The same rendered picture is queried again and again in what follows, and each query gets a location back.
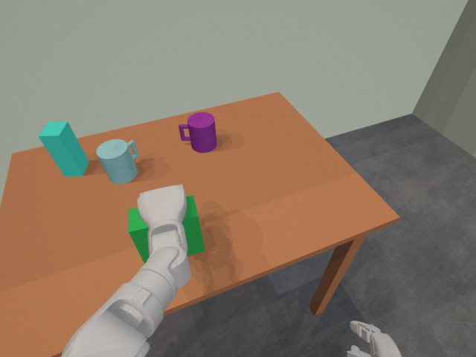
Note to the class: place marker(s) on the right robot hand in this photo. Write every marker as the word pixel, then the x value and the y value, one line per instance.
pixel 381 345

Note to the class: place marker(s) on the sponge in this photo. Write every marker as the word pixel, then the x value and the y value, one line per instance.
pixel 138 230

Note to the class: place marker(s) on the left robot hand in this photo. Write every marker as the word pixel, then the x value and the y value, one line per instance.
pixel 165 203

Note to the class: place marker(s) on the table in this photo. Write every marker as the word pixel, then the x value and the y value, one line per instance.
pixel 272 193

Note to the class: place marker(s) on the left robot upper arm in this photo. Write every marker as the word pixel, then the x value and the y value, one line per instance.
pixel 109 336

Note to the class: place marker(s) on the left robot forearm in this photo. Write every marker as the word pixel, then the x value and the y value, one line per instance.
pixel 141 302

